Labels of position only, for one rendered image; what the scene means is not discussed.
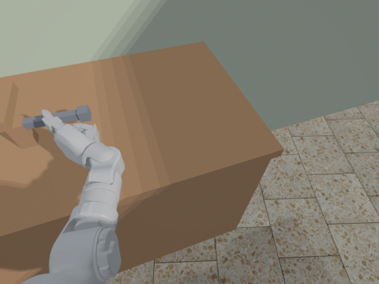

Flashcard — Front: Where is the left robot forearm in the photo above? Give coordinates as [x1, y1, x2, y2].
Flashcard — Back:
[49, 142, 125, 273]

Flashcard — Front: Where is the left robot upper arm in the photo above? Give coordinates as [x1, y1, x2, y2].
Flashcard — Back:
[22, 226, 121, 284]

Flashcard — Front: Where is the tap lever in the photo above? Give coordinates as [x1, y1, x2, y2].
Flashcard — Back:
[22, 105, 91, 130]

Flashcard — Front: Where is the counter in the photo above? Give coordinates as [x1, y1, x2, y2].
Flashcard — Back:
[0, 41, 284, 284]

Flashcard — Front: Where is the left robot hand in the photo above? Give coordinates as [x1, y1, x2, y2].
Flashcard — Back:
[41, 109, 100, 166]

